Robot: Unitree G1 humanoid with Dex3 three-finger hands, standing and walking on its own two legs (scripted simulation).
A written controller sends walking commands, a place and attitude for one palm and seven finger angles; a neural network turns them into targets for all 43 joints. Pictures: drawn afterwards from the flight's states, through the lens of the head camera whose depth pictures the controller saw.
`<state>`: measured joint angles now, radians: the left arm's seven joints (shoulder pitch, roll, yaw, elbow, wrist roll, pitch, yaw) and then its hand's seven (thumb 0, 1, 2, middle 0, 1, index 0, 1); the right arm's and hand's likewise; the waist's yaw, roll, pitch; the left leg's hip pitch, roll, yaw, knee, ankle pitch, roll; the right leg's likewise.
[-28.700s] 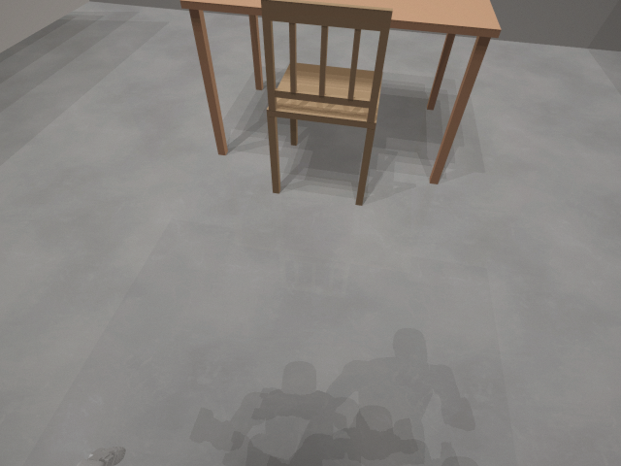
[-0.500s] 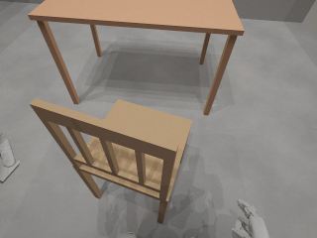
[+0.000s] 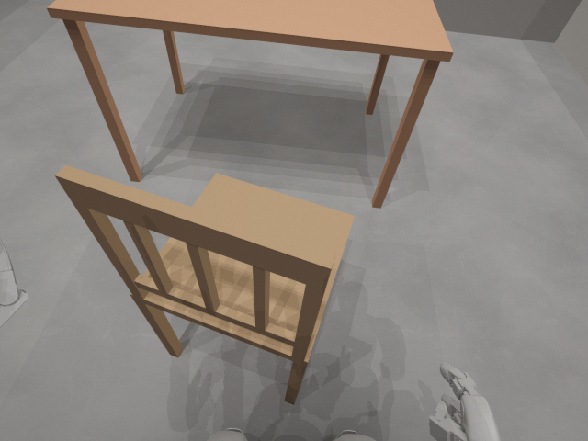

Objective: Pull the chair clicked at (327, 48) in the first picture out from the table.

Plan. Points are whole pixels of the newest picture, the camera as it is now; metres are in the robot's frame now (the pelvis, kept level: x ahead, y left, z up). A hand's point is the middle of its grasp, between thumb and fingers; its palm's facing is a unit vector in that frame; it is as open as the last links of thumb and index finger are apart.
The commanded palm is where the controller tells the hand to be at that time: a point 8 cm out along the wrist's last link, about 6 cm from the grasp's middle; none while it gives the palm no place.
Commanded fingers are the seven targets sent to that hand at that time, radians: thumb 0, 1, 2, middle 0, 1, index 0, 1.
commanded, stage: step back with the hand held close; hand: left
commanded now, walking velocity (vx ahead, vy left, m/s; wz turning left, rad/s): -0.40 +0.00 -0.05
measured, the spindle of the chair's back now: (205, 277) +0.39 +0.18 -0.10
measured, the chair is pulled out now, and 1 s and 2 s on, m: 0.57 0.57 0.57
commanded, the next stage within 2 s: stop stepping back and stand still in 0.38 s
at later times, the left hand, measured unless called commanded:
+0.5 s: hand out of the picture +0.13 +0.25 +0.18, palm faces +0.35 -0.81 -0.48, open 7.4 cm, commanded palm +0.06 +0.28 +0.19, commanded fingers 0.00 0.90 0.90 -0.20 -0.30 -0.20 -0.30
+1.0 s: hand out of the picture +0.04 +0.24 +0.18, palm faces +0.37 -0.81 -0.46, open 7.4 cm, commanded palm -0.02 +0.28 +0.19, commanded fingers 0.00 0.90 0.90 -0.20 -0.30 -0.20 -0.30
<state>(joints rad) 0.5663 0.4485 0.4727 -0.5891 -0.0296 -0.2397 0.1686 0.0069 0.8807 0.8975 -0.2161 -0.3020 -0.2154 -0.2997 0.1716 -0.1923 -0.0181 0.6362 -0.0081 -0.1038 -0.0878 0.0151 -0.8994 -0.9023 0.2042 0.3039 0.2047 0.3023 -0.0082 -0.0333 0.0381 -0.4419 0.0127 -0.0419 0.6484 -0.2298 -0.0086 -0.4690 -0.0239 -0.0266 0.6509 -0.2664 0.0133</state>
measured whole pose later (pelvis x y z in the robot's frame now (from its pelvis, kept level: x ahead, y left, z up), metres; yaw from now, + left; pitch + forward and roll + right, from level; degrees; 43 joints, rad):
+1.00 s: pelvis -0.17 -0.02 +0.01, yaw -2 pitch -1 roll -2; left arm 0.57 0.43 0.43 -0.47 -0.03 -0.21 0.14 0.01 0.88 0.90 -0.21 -0.30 -0.21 -0.30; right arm 0.31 -0.20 0.00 0.64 0.01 -0.17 -0.08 0.02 -0.90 -0.90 0.20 0.30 0.20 0.30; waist -0.04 -0.02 -0.02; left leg -0.31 0.00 -0.03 0.53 -0.22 0.02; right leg -0.22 -0.01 -0.04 0.46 -0.24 0.01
